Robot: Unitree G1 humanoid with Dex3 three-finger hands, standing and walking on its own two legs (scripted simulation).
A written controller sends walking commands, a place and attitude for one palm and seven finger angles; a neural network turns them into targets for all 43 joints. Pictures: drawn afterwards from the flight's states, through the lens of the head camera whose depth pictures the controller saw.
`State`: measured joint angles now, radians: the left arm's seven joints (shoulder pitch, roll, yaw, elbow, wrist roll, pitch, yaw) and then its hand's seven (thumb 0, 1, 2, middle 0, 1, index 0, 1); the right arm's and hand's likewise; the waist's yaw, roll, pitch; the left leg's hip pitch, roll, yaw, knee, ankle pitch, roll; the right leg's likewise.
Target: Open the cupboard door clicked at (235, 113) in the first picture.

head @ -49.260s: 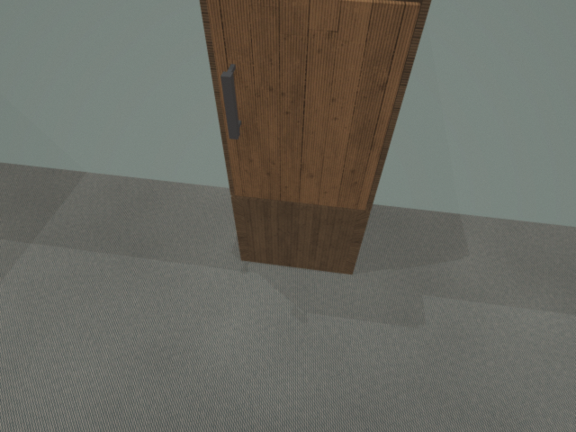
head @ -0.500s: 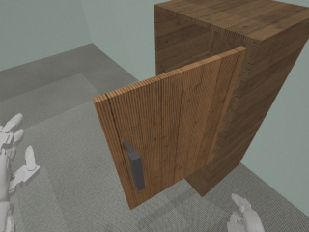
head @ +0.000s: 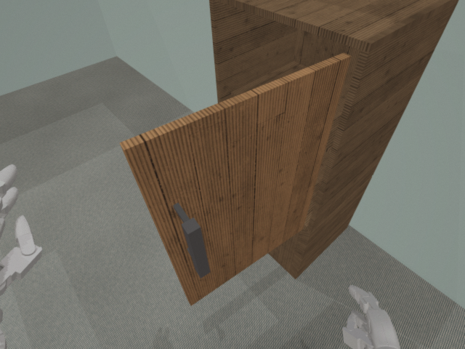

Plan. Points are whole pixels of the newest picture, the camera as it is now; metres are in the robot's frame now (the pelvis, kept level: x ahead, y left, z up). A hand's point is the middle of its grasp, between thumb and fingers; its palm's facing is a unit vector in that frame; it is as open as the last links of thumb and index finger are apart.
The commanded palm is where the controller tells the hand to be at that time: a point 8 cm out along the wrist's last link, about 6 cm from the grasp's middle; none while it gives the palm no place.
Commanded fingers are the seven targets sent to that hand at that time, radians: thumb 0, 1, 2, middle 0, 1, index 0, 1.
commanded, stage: step back with the hand held close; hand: left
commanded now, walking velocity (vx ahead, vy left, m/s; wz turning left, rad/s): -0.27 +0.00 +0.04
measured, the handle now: (191, 241) +0.30 +0.11 +0.01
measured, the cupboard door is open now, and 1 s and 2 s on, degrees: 83 83 83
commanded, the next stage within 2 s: stop stepping back and stand still in 0.88 s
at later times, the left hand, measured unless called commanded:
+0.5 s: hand out of the picture +0.11 +0.29 +0.15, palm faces +0.46 -0.75 -0.47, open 7.4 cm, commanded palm +0.05 +0.32 +0.17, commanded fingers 0.00 0.90 0.90 -0.20 -0.30 -0.20 -0.30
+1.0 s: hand out of the picture +0.01 +0.32 +0.15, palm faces +0.49 -0.73 -0.48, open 7.4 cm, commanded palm -0.06 +0.34 +0.17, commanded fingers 0.00 0.90 0.90 -0.20 -0.30 -0.20 -0.30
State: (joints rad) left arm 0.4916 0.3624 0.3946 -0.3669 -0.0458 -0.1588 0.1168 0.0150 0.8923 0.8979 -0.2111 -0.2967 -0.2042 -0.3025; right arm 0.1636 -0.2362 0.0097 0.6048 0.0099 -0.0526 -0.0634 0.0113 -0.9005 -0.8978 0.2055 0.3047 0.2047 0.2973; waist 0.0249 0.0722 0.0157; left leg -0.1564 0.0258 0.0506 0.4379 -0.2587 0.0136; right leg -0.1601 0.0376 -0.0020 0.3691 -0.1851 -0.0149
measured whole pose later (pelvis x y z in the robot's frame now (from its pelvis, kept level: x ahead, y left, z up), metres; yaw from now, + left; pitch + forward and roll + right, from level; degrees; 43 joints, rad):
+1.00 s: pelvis -0.18 +0.03 -0.01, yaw +5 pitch +1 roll -3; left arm 0.51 0.45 0.48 -0.53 -0.03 -0.23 0.15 0.01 0.89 0.90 -0.22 -0.30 -0.21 -0.30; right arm 0.13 -0.18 -0.02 0.62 -0.01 -0.13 -0.06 0.01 -0.90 -0.90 0.21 0.30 0.20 0.30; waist 0.01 -0.03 0.06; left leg -0.42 0.03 0.04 0.57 -0.17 0.06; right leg -0.46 0.10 0.07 0.98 -0.44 0.03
